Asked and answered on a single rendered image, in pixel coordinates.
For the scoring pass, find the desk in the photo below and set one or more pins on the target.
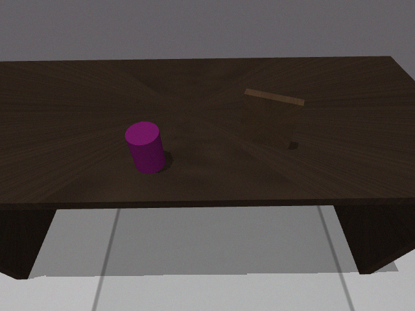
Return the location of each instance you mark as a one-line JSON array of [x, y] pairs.
[[63, 146]]

